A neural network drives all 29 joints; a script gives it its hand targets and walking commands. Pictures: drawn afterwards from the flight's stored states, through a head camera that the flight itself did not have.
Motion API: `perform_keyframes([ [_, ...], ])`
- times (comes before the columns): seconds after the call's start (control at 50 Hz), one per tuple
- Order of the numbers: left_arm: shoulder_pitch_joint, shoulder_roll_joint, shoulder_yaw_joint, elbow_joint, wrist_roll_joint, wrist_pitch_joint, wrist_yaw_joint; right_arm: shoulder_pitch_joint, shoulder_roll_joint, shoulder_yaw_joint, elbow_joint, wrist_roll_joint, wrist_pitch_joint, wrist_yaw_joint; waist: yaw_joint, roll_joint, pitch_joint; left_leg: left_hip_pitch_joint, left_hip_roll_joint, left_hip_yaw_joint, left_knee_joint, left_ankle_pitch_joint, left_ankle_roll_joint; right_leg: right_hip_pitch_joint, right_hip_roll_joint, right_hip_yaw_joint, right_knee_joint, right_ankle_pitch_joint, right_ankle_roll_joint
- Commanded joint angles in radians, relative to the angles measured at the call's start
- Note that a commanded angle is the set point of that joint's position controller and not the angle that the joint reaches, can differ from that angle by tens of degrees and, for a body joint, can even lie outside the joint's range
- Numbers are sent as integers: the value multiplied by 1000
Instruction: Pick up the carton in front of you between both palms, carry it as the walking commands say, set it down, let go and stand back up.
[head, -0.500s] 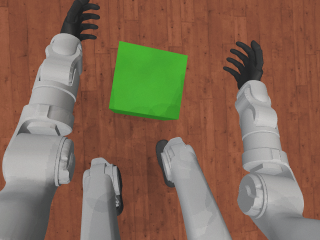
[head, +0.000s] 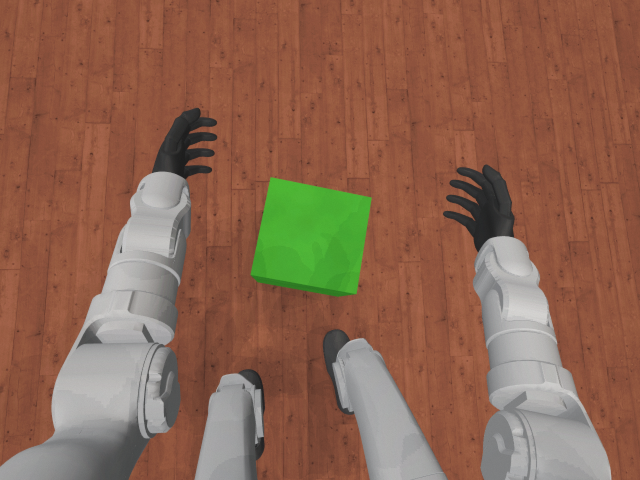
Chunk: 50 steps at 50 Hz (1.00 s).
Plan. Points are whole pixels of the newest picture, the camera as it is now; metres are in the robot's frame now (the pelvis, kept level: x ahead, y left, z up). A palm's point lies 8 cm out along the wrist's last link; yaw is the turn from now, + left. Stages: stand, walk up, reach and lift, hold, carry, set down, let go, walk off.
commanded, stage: let go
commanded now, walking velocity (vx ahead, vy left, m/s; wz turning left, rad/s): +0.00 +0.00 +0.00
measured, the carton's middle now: (308, 244) +0.44 -0.09 -0.53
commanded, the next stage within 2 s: stand in 1.22 s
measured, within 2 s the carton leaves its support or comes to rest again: neither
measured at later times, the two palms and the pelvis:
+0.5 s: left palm (73, 315) +0.34 +0.17 +0.01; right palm (588, 330) +0.24 -0.26 +0.04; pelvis +0.08 -0.02 +0.11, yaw -1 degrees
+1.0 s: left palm out of the picture +0.25 +0.24 +0.06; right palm (577, 338) +0.24 -0.23 +0.06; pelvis +0.09 +0.01 +0.12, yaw -2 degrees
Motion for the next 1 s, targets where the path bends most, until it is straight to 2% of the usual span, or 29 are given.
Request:
perform_keyframes([
  [0.0,4,-15,26,-186,26,-32,48,73,-133,20,-149,-28,-33,37,-27,77,-885,569,-40,36,-189,332,-21,730,52,-124,-88,428,28],
  [0.1,201,-79,19,-361,11,-60,115,221,-183,124,-202,-15,-55,92,-2,53,-665,637,-33,39,-324,179,-29,881,46,-97,-195,302,-2],
  [0.16,320,-82,10,-397,-10,-80,122,321,-191,188,-197,-4,-62,106,6,17,-512,634,-28,49,-391,91,-23,990,38,-71,-267,235,-7],
  [0.2,407,-76,0,-397,-21,-97,117,402,-192,224,-194,3,-70,108,11,-13,-440,639,-26,54,-427,74,-16,1072,33,-51,-308,233,-5],
  [0.26,544,-58,-16,-383,-35,-126,100,526,-194,269,-207,17,-85,105,24,-49,-371,668,-24,62,-471,94,-8,1200,29,-22,-356,301,0],
  [0.36,735,-17,-34,-367,-56,-171,66,686,-198,327,-269,42,-109,83,59,-90,-299,752,-23,70,-551,174,2,1403,16,16,-411,509,11],
  [0.46,868,6,-43,-376,-65,-193,40,780,-208,354,-300,58,-117,62,100,-62,-206,909,-12,55,-628,273,1,1472,15,19,-473,590,21],
  [0.58,1000,19,-63,-406,-82,-190,0,812,-227,340,-270,61,-115,55,147,-1,-90,1104,12,40,-706,420,-18,1478,39,-6,-562,541,14],
  [0.7,1109,44,-93,-457,-115,-169,-46,854,-241,311,-228,32,-99,51,164,-1,-19,1253,33,29,-758,543,-24,1509,62,-20,-631,479,6],
  [0.78,1120,53,-116,-486,-136,-146,-70,849,-245,296,-216,11,-78,49,165,-20,55,1289,43,21,-788,522,-19,1509,71,-31,-658,398,0],
  [0.88,1102,65,-127,-506,-143,-110,-85,820,-251,287,-218,-1,-42,53,168,-24,145,1268,53,20,-817,410,-12,1526,75,-44,-667,292,-4],
  [0.9,1145,58,-134,-444,-163,-137,-65,781,-292,276,-276,-17,8,28,166,-19,97,1322,57,12,-782,489,-21,1487,101,-59,-628,247,-5],
  [0.92,1126,69,-133,-467,-158,-139,-55,810,-283,285,-256,-14,24,20,175,4,115,1311,59,13,-770,505,-25,1480,98,-59,-624,229,-8],
  [0.98,1101,74,-138,-470,-159,-127,-48,799,-271,301,-265,-9,51,9,174,10,156,1283,59,18,-772,453,-21,1470,94,-55,-624,199,-9],
])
